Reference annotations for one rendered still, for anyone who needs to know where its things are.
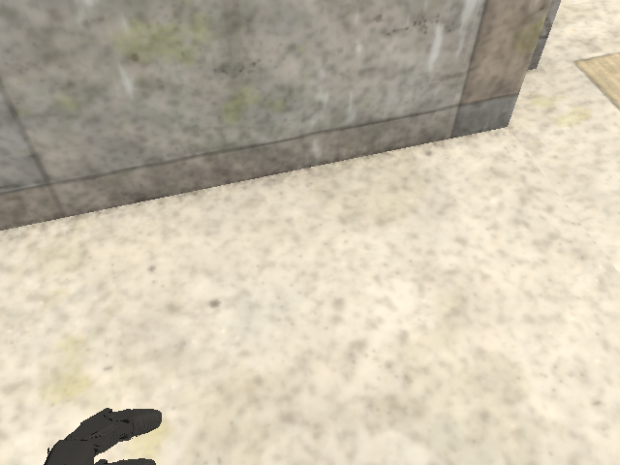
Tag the robot left hand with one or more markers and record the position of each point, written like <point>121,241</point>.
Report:
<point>101,432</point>

